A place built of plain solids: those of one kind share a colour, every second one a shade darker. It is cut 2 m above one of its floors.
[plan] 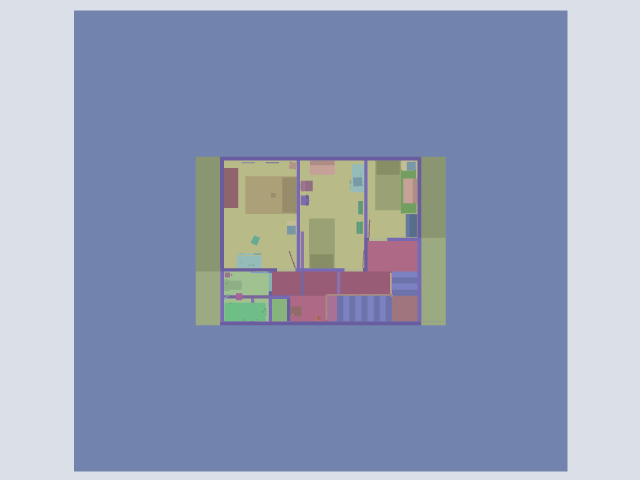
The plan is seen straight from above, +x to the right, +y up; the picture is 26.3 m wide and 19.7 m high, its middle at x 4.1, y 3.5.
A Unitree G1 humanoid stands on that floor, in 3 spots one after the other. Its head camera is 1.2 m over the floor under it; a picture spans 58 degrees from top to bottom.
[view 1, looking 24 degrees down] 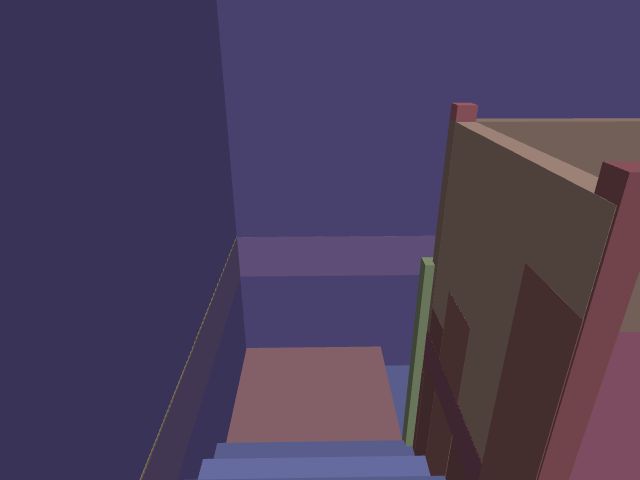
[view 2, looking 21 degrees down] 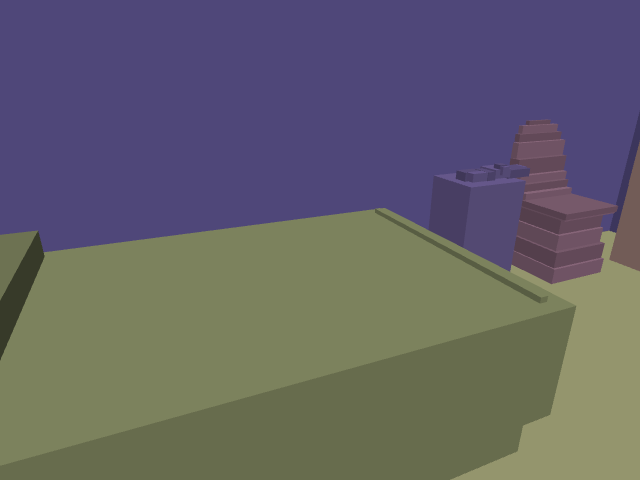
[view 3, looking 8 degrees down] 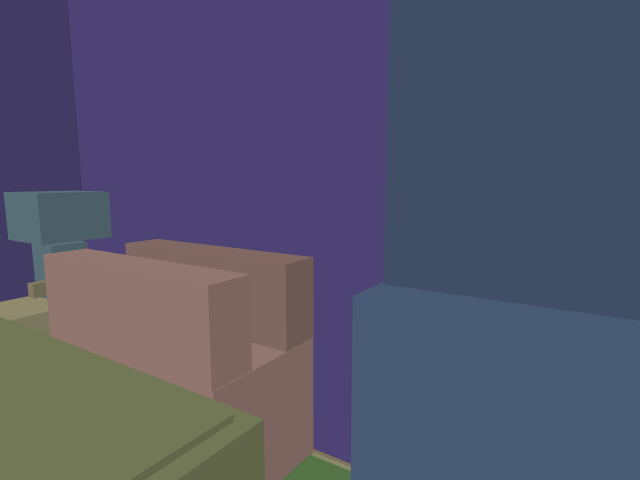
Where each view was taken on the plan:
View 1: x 7.58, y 2.91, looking -91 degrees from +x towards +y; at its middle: wall_band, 3.01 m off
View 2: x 5.42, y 3.27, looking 157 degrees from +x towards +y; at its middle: child_bed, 1.73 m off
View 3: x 6.62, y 4.03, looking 33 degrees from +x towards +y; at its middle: wall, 1.78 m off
